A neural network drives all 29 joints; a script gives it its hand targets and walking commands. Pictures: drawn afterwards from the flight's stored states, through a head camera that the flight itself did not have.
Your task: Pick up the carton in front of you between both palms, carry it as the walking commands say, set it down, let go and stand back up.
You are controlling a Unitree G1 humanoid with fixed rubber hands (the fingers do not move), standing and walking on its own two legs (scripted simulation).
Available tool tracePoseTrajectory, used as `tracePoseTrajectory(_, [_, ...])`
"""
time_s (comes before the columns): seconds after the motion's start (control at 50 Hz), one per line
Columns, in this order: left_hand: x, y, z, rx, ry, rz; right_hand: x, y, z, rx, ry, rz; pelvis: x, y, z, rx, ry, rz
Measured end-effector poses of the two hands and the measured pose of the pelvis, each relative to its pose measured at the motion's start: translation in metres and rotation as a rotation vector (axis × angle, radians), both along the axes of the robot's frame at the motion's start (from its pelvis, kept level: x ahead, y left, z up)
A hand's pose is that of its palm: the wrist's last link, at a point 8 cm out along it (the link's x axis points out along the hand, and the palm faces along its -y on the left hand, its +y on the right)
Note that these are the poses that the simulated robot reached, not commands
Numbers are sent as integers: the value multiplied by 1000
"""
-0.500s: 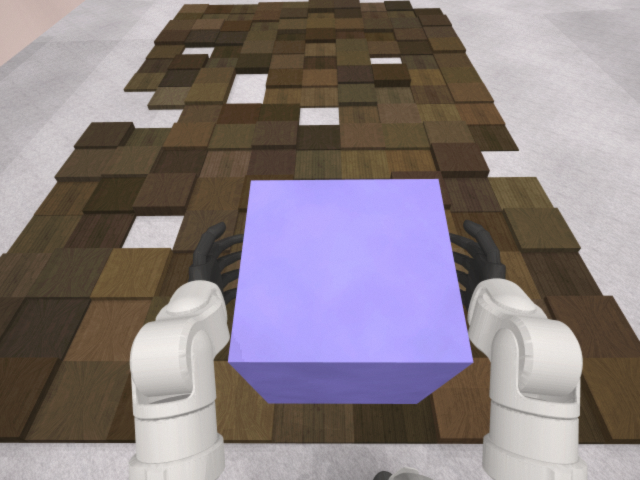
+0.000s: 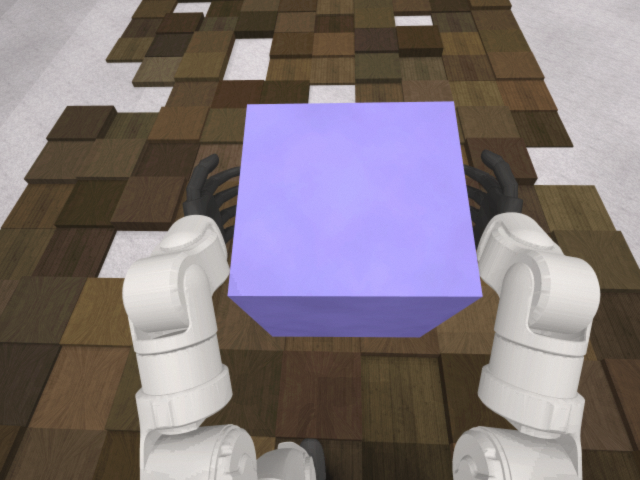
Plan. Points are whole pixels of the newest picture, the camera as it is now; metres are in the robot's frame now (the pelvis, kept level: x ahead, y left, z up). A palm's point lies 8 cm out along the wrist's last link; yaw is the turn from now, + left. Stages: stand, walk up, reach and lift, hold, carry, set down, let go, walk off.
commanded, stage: carry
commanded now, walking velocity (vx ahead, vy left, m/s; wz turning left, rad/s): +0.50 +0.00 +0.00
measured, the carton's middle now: (347, 239) +0.38 +0.01 +0.07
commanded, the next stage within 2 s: none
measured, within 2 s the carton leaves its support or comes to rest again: neither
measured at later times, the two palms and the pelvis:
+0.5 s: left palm (264, 42) +0.68 +0.14 +0.16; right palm (468, 35) +0.69 -0.16 +0.16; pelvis +0.33 -0.03 +0.02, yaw +1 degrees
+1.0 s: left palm out of the picture +1.00 +0.10 +0.17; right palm out of the picture +0.95 -0.20 +0.18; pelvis +0.64 +0.00 +0.05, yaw -1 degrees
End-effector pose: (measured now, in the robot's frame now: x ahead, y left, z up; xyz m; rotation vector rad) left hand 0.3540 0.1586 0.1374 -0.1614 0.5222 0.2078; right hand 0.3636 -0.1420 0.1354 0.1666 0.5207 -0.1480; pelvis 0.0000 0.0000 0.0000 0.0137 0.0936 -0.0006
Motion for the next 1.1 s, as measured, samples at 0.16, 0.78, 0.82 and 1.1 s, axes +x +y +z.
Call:
tracePoseTrajectory(0.16, [110,-17,-13,-42,95,-96,78,-16,-8,-26,101,-104,97,15,21,-22,9,0])
tracePoseTrajectory(0.78, [489,-5,42,0,-30,-36,482,-6,47,-39,-25,-15,489,-4,30,27,-23,-1])
tracePoseTrajectory(0.82, [520,-17,42,-1,-10,-92,496,-17,46,-50,0,-66,516,2,30,9,-28,-6])
tracePoseTrajectory(1.1, [696,-52,14,3,53,-70,675,-50,19,-29,61,-64,718,-18,19,-11,-28,15])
